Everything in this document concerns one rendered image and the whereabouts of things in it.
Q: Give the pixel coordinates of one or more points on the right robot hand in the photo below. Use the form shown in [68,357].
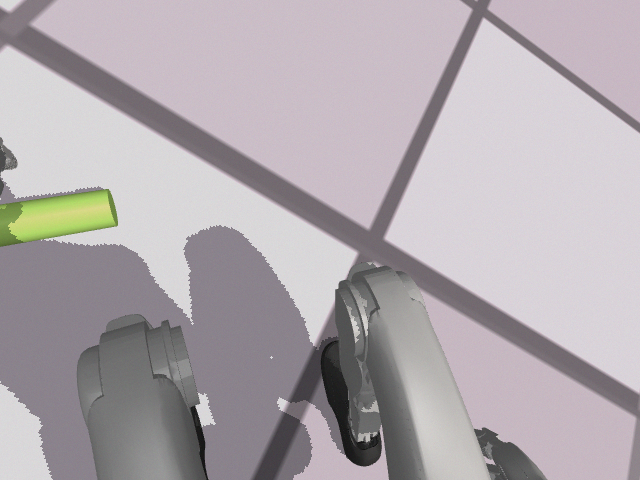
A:
[511,463]

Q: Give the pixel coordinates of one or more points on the right robot foot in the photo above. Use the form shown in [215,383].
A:
[360,453]

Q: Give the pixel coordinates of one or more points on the left robot hand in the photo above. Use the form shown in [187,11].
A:
[7,161]

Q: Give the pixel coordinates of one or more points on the left robot foot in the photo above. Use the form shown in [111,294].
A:
[200,436]

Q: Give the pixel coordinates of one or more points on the bottle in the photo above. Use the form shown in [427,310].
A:
[44,218]

